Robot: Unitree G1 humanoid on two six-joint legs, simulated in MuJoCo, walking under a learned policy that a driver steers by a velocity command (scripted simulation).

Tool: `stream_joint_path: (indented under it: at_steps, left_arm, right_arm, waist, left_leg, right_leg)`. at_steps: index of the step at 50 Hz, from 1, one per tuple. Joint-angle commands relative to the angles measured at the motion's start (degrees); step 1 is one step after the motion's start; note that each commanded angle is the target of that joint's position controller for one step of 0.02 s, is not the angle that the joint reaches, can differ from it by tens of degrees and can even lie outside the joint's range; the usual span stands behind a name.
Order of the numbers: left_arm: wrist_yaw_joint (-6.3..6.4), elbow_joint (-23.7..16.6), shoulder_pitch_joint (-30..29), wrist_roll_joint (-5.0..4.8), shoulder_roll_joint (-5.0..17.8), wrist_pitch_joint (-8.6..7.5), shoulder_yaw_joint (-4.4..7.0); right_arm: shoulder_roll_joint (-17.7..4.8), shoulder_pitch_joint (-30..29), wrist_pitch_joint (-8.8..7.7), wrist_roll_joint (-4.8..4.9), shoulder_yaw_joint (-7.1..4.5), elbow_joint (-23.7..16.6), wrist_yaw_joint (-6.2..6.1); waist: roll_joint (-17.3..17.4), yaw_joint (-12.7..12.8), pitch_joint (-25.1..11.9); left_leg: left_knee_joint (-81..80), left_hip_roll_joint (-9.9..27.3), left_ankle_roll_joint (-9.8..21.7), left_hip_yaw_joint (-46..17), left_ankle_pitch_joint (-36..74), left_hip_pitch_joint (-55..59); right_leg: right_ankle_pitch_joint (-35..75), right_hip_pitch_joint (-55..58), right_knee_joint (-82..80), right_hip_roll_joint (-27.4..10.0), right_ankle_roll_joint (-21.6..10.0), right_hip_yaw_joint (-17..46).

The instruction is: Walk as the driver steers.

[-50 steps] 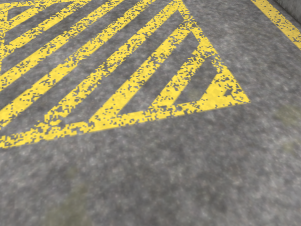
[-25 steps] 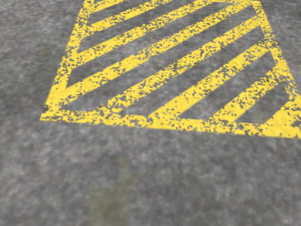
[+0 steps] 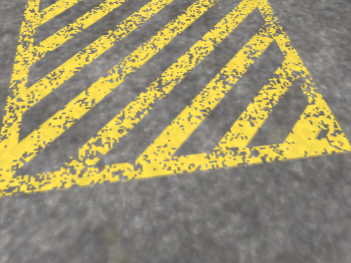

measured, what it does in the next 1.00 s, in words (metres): walks ahead: left foot, then right foot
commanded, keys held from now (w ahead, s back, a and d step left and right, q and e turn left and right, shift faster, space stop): w+e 0.26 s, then w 0.32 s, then q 0.42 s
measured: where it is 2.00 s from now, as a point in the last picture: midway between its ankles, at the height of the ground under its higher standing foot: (179, 242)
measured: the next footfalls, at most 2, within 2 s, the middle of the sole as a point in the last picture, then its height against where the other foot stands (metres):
left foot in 0.38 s outside the picture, level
right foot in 0.84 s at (215, 216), level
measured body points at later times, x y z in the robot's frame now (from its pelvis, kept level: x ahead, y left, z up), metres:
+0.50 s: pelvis +0.31 +0.04 +0.01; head +0.33 +0.05 +0.46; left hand +0.44 +0.30 -0.11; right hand +0.40 -0.25 -0.07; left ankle +0.39 +0.13 -0.72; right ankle +0.16 -0.06 -0.63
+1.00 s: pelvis +0.49 -0.03 +0.02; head +0.52 -0.05 +0.46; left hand +0.70 +0.20 -0.07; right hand +0.54 -0.33 -0.11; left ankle +0.45 +0.11 -0.64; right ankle +0.56 -0.15 -0.72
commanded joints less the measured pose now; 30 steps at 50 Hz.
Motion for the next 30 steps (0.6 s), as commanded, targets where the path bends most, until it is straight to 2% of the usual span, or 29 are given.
stream_joint_path:
  at_steps: [1, 2, 3, 4, 6, 8, 10, 12, 13, 14, 16, 17, 18, 19, 20, 21, 22, 23, 24, 25, 26, 27, 29, 30]
  left_arm:
    - [1.41, -0.50, 13.74, 0.23, 8.94, -0.22, 2.57]
    - [1.50, -1.43, 10.04, 0.32, 7.24, -0.28, 2.01]
    - [1.79, -2.44, 7.91, 1.12, 6.25, -0.34, 1.54]
    - [2.02, -3.20, 6.52, 1.23, 6.19, -0.22, 1.52]
    - [2.52, -3.60, 5.99, 0.83, 7.14, -0.29, 1.76]
    - [3.10, -3.67, 6.65, 0.70, 8.86, -0.29, 2.29]
    - [3.45, -3.37, 8.51, 0.22, 9.50, 0.06, 2.61]
    - [3.63, -2.52, 12.19, -0.06, 9.80, 0.61, 2.75]
    - [3.71, -2.18, 13.31, -0.32, 9.77, 0.87, 2.76]
    - [3.79, -1.89, 13.87, -0.46, 9.28, 1.02, 2.62]
    - [3.83, -1.50, 14.55, -0.08, 8.33, 1.17, 2.35]
    - [3.76, -1.42, 14.52, 0.24, 8.24, 1.33, 2.34]
    - [3.61, -1.47, 14.48, 0.61, 7.57, 1.48, 2.09]
    - [3.29, -1.72, 14.97, 1.12, 5.25, 1.38, 1.18]
    - [3.12, -2.59, 19.81, 2.23, 1.39, 0.98, -0.19]
    - [3.02, -2.69, 25.17, -0.41, 0.66, 0.26, -0.69]
    - [3.20, -2.13, 21.43, -1.17, 6.70, 0.12, 0.42]
    - [3.17, -3.61, 14.05, -0.89, 8.44, 0.15, 0.85]
    - [3.21, -4.77, 10.21, 0.14, 7.60, 0.16, 0.60]
    - [3.15, -5.28, 8.93, 0.96, 6.74, 0.04, 0.69]
    - [2.94, -5.21, 9.55, 0.95, 5.82, 0.11, 0.64]
    - [2.82, -4.85, 10.48, 0.82, 4.90, 0.29, 0.47]
    - [2.71, -4.93, 9.91, 1.08, 3.29, 0.60, -0.02]
    - [2.81, -5.70, 7.65, 1.59, 2.67, 0.57, -0.32]
  right_arm:
    - [-8.59, -7.68, -5.39, 1.87, -0.93, -9.50, 0.81]
    - [-8.48, -8.50, -5.50, 0.16, -1.31, -9.40, 0.49]
    - [-8.64, -7.39, -4.93, -0.57, -1.70, -9.47, 0.43]
    - [-8.07, -6.12, -4.21, -0.89, -1.74, -9.55, 0.50]
    - [-6.57, -5.11, -2.93, -1.29, -1.39, -9.94, 0.53]
    - [-4.91, -9.42, -2.47, -1.64, -0.64, -11.76, 0.41]
    - [-3.52, -14.57, -2.67, -1.58, 0.00, -12.99, 0.60]
    - [-3.92, -18.50, -3.02, -0.68, -0.08, -14.00, 0.96]
    - [-4.58, -19.45, -3.14, -0.21, -0.32, -14.46, 1.11]
    - [-5.40, -19.26, -3.28, 0.07, -0.61, -14.52, 1.31]
    - [-6.98, -17.76, -3.62, 0.09, -1.31, -14.26, 1.72]
    - [-7.44, -16.21, -3.82, 0.02, -1.65, -13.98, 1.85]
    - [-8.13, -12.62, -3.98, -0.22, -2.26, -13.09, 1.77]
    - [-10.00, -6.82, -4.29, -0.88, -3.10, -12.28, 1.51]
    - [-14.18, 0.62, -4.19, -1.70, -3.92, -11.95, 1.34]
    - [-16.51, 5.57, -3.33, -1.18, -4.97, -8.29, 2.16]
    - [-10.92, 3.53, -3.30, -0.29, -3.52, -9.44, 2.40]
    - [-8.39, 0.29, -2.98, -0.41, -2.71, -9.80, 2.14]
    - [-7.79, -2.53, -2.75, -1.00, -2.27, -9.98, 2.16]
    - [-6.80, -4.46, -2.72, -1.16, -1.92, -9.67, 2.10]
    - [-6.14, -5.24, -2.84, -1.35, -1.64, -9.52, 2.02]
    - [-5.64, -5.20, -2.97, -1.06, -1.54, -9.12, 2.06]
    - [-6.46, -4.11, -3.20, -0.36, -1.79, -8.07, 2.03]
    - [-7.18, -3.89, -3.09, -0.24, -1.93, -7.64, 1.93]
  waist:
    - [-0.86, 7.56, -11.69]
    - [1.44, 4.90, -7.22]
    - [-0.11, 2.58, -5.50]
    - [-1.28, 1.08, -4.43]
    - [-2.24, -0.25, -2.70]
    - [-2.65, 0.69, -1.10]
    - [-3.26, 3.09, -0.97]
    - [-3.75, 5.40, -2.08]
    - [-4.22, 5.68, -2.37]
    - [-4.86, 5.46, -2.94]
    - [-5.93, 4.50, -3.73]
    - [-6.58, 3.42, -3.82]
    - [-6.72, 1.31, -4.87]
    - [-4.91, -1.65, -9.19]
    - [5.92, -2.15, -18.52]
    - [24.02, -0.60, -22.27]
    - [13.15, -2.40, -15.85]
    - [6.81, -3.18, -9.42]
    - [2.61, -2.23, -5.56]
    - [2.75, -0.85, -3.60]
    - [4.55, 0.37, -3.26]
    - [5.66, 0.88, -3.66]
    - [5.35, 1.09, -3.45]
    - [4.63, 0.89, -2.20]
  left_leg:
    - [16.38, 2.90, 1.62, -7.95, 5.43, -37.76]
    - [11.02, 4.34, 1.10, -7.28, 7.33, -34.58]
    - [8.82, 5.42, 0.54, -7.37, 8.53, -30.44]
    - [6.75, 5.79, -0.33, -7.02, 8.80, -28.38]
    - [0.83, 6.18, -2.32, -5.10, 9.78, -26.40]
    - [-8.33, 5.15, -3.79, -3.22, 16.64, -24.56]
    - [-19.16, 2.95, -4.20, -2.49, 26.78, -20.76]
    - [-25.53, 0.62, -4.61, -2.54, 32.80, -17.93]
    - [-27.50, 0.31, -4.46, -3.47, 33.12, -17.43]
    - [-29.13, 0.69, -3.97, -4.52, 32.92, -17.43]
    - [-30.21, 1.53, -2.10, -5.42, 29.84, -17.04]
    - [-30.83, 1.47, -0.84, -4.74, 27.36, -15.30]
    - [-32.16, 0.70, 0.80, -3.35, 25.02, -10.36]
    - [-32.05, 3.30, 3.36, -5.11, 23.85, -1.09]
    - [-31.22, 14.45, 8.87, -19.64, 21.60, 15.27]
    - [-41.75, 23.28, 16.97, -47.34, 2.98, 25.34]
    - [-44.78, 21.72, 15.11, -47.99, -7.70, 21.87]
    - [-44.46, 19.45, 12.87, -38.16, -4.35, 15.63]
    - [-44.87, 16.85, 12.36, -31.04, 4.44, 8.97]
    - [-45.69, 14.81, 12.40, -26.46, 11.04, 4.91]
    - [-46.87, 13.02, 11.84, -22.97, 15.31, 2.24]
    - [-47.89, 11.91, 11.96, -20.59, 18.10, 1.38]
    - [-49.45, 11.81, 13.07, -17.14, 23.42, 0.71]
    - [-49.72, 11.80, 13.69, -15.93, 30.51, -0.06]
  right_leg:
    - [-6.53, 40.29, -17.53, -19.50, -13.03, 34.83]
    - [-1.06, 31.25, -18.87, -17.05, -11.99, 30.12]
    - [2.66, 24.78, -20.48, -15.31, -11.96, 27.01]
    - [4.27, 20.61, -21.94, -14.32, -12.29, 25.73]
    - [8.46, 13.48, -23.35, -13.27, -12.42, 21.77]
    - [9.65, 8.14, -23.73, -10.65, -10.90, 17.70]
    - [6.89, 5.99, -22.12, -7.72, -8.15, 15.02]
    - [4.03, 7.54, -20.59, -8.17, -6.83, 16.69]
    - [2.31, 9.20, -19.21, -8.91, -6.30, 18.24]
    - [0.64, 11.89, -17.43, -10.05, -5.66, 19.69]
    - [-0.05, 16.87, -13.40, -12.72, -4.40, 22.55]
    - [1.27, 18.07, -11.28, -13.36, -3.76, 23.27]
    - [5.33, 18.16, -7.32, -12.16, -2.70, 22.75]
    - [7.75, 16.32, 2.63, -8.99, -0.83, 20.08]
    - [-5.75, 6.76, 21.11, -3.51, 1.98, 15.26]
    - [-24.09, -10.51, 37.46, 1.18, 4.63, 11.14]
    - [-21.71, -16.27, 43.00, -1.88, 4.45, 14.67]
    - [-16.69, -17.65, 43.45, -4.12, 4.16, 12.94]
    - [-13.18, -16.32, 40.97, -6.19, 4.20, 11.01]
    - [-10.27, -15.01, 36.74, -8.31, 4.23, 10.60]
    - [-8.65, -12.02, 33.94, -9.58, 4.38, 10.04]
    - [-7.99, -10.42, 31.77, -9.84, 4.67, 9.19]
    - [-6.93, -10.49, 26.90, -10.17, 5.41, 7.78]
    - [-6.04, -10.77, 22.68, -10.09, 6.13, 7.02]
